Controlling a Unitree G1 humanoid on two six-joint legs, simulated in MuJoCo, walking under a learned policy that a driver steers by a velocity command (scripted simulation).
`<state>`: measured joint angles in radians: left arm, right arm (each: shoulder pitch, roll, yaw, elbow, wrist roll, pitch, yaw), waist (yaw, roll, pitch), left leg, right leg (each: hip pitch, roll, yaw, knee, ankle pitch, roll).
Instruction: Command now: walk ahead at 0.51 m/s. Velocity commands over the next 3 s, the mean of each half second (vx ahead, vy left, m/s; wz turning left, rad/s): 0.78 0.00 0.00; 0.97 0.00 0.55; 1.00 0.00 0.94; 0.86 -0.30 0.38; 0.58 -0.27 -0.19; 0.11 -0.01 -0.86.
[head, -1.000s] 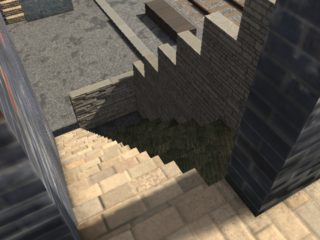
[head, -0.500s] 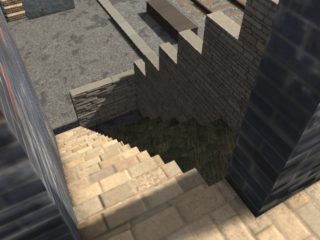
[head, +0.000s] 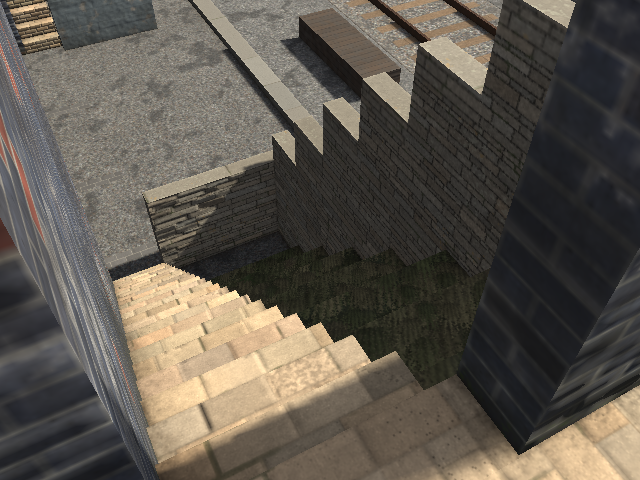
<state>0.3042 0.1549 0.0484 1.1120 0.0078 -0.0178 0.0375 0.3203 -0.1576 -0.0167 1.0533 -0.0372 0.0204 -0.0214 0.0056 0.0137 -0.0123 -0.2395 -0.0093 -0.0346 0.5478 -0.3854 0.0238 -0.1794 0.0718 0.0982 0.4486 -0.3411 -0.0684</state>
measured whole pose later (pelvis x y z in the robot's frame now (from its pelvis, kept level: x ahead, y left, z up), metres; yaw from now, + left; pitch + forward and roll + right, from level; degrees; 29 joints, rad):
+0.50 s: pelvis +0.24 -0.02 -0.03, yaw +0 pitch +2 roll -1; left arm -0.05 0.19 0.04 0.76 0.04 -0.07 -0.04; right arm 0.57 -0.19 -0.05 1.02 -0.01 -0.08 -0.02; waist -0.09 0.02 0.04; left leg 0.13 0.02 -0.01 0.44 -0.51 0.05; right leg -0.50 0.03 -0.09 0.56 -0.18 -0.13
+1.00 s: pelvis +0.61 -0.01 -0.12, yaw +18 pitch -2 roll -4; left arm 0.49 0.20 0.02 0.95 0.03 -0.12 0.09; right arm 0.25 -0.24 -0.07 0.79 -0.05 -0.02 0.03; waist 0.01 0.07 0.02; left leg -0.37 0.01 0.13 0.46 0.53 0.17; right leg -0.01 -0.06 -0.41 1.24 -0.66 0.02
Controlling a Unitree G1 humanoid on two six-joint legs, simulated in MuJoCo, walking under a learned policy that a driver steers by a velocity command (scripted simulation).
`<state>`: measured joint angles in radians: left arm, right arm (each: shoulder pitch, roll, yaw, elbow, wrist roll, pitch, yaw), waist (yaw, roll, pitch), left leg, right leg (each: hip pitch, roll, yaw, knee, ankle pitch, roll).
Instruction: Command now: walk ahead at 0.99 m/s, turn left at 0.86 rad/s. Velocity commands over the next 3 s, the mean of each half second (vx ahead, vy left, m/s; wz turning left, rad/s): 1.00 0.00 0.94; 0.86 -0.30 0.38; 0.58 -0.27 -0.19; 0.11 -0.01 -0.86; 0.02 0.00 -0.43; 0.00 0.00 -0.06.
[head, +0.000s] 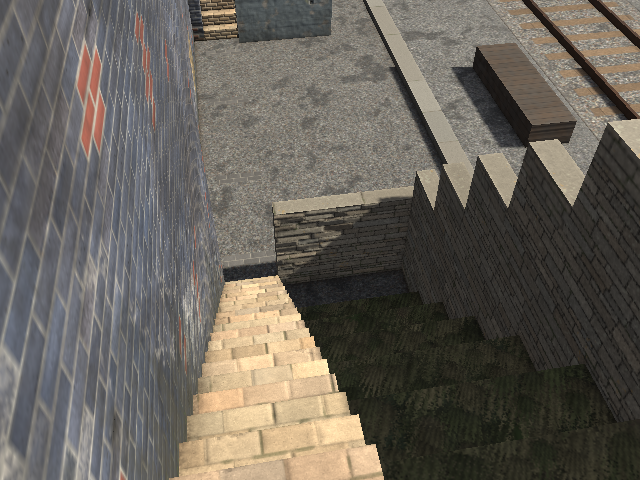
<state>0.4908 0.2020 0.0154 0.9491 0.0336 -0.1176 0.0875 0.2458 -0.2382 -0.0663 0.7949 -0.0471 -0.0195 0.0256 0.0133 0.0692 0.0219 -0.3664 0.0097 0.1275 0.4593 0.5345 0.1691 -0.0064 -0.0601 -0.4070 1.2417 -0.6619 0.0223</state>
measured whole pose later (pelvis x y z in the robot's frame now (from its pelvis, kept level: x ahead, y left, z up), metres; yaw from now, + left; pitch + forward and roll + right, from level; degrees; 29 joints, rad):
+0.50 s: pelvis +0.31 -0.06 -0.35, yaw +27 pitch -2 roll -1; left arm 0.26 0.28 0.01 0.78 0.05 -0.11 -0.03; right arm 0.14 -0.26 -0.07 0.72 0.02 0.03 -0.06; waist -0.03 -0.03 -0.01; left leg -0.80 -0.13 -0.08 2.24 -0.63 0.15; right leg -0.34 -0.04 -0.10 0.83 -0.43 -0.01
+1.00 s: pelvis +0.51 +0.02 -0.44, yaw +36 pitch +0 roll +0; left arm 0.09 0.30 0.06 0.81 0.04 0.04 -0.09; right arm 0.43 -0.24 -0.07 1.08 -0.05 -0.08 -0.13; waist -0.01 -0.07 0.04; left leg -0.55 -0.01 -0.08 1.37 -0.82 -0.02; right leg -0.64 0.05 0.18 1.11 0.10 0.03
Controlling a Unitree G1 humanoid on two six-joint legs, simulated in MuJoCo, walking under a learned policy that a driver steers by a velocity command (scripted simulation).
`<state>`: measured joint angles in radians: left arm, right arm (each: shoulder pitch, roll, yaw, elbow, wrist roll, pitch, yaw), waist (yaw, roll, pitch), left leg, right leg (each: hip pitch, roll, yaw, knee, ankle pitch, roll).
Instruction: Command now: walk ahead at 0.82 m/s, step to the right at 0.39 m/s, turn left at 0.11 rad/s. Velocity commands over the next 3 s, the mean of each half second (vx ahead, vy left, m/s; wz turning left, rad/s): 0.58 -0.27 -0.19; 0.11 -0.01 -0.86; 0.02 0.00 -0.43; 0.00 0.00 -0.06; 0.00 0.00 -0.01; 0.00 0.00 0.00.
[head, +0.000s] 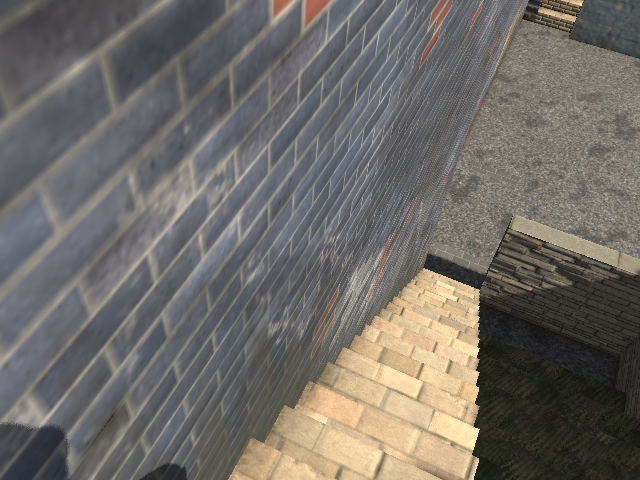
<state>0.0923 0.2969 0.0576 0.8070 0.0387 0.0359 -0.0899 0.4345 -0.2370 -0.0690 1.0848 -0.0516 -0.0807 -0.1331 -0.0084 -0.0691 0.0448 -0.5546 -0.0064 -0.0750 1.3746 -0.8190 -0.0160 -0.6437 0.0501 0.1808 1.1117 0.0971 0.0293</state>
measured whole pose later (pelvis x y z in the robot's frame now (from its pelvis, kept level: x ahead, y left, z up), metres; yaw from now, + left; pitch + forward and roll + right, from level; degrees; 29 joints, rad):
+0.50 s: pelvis +0.30 -0.06 -0.30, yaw -5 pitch -3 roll -4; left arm 0.40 0.25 0.04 1.02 0.05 0.06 0.02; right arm 0.22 -0.23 -0.02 0.90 0.02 -0.09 -0.04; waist 0.08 0.00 0.02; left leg -0.27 0.05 0.07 0.59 -0.17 0.07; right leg -0.45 0.12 0.02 1.76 -0.68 -0.01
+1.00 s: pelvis +0.42 -0.15 -0.55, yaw -32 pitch -2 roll +3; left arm 0.26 0.20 0.02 0.79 0.01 0.04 -0.02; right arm 0.19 -0.27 -0.08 0.80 -0.02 0.06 -0.08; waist 0.00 0.02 0.07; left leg -0.91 0.07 -0.03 2.10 -0.53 -0.02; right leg -0.43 0.12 0.13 0.81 -0.33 -0.07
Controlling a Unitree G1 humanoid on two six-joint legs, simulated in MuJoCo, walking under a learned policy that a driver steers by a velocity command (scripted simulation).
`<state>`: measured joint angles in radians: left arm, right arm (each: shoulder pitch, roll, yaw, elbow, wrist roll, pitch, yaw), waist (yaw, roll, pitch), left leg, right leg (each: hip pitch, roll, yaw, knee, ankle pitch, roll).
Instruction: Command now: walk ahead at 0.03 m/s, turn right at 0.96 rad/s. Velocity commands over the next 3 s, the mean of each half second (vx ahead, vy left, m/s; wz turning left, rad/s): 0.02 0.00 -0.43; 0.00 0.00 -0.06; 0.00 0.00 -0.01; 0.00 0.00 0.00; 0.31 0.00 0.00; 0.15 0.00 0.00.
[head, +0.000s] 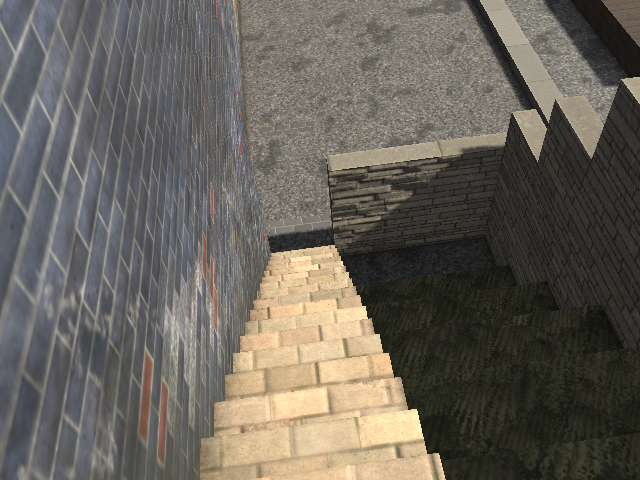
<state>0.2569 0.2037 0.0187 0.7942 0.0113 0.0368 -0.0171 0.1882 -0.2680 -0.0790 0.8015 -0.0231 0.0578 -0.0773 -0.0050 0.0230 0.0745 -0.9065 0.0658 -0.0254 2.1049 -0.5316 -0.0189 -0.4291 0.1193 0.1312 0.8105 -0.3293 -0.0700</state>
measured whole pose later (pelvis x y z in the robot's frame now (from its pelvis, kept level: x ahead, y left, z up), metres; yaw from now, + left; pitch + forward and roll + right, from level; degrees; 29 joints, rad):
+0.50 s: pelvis +0.07 +0.11 -0.01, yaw -11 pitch -2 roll -1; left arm 0.17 0.20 -0.03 0.69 0.00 0.04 0.00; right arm 0.22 -0.24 0.01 0.77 0.01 0.02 0.00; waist -0.01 0.03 -0.05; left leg -0.35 0.06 -0.04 0.84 -0.47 -0.09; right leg -0.34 0.12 0.29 0.83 -0.47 0.02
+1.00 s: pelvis +0.10 +0.10 +0.04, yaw -12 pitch -1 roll +0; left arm 0.19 0.17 -0.04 0.92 0.00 0.02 -0.03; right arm 0.19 -0.22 0.00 0.96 0.05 0.01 0.00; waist 0.03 0.01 0.05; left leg -0.09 0.05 0.01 0.33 -0.22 -0.05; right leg -0.16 0.01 0.16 0.37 -0.19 0.04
